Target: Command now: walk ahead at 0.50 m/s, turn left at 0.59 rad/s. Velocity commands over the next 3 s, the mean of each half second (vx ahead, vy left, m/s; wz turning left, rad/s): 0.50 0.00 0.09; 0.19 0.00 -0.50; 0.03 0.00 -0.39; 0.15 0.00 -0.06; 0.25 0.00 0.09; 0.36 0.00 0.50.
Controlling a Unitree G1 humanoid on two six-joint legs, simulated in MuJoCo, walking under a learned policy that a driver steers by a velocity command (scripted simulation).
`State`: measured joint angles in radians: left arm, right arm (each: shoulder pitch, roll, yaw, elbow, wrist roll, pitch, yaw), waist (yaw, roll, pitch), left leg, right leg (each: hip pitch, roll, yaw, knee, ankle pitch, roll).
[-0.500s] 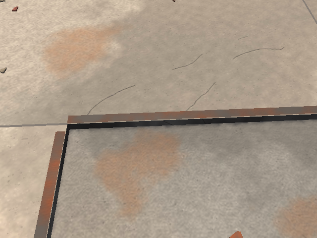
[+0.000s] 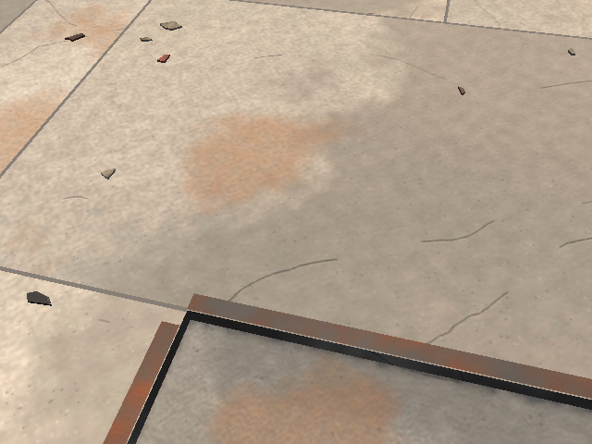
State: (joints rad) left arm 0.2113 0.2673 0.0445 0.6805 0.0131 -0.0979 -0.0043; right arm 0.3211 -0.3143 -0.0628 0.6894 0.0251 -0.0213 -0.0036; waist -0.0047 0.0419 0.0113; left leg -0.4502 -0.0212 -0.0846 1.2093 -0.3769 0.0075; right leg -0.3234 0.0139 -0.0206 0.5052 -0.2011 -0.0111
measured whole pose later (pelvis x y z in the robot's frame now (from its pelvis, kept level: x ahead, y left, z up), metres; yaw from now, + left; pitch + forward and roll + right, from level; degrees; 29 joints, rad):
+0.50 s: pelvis +0.26 +0.06 +0.00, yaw +0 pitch +1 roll +0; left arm 0.34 0.32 0.06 0.84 -0.03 -0.06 0.00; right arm 0.17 -0.25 -0.05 0.67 -0.01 -0.08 0.02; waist 0.03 -0.04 0.04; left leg -0.32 0.01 0.07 0.48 -0.19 0.03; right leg -0.43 -0.07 0.04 1.15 -0.38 0.00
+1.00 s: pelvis +0.42 +0.02 +0.00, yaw -16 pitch +2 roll +2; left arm 0.18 0.30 0.07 0.64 0.01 0.01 0.00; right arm 0.09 -0.30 -0.07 0.73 -0.01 0.00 -0.04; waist 0.02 0.02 0.08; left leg -0.55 0.01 -0.06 1.11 -0.42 -0.05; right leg -0.43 0.07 0.05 0.48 -0.09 -0.08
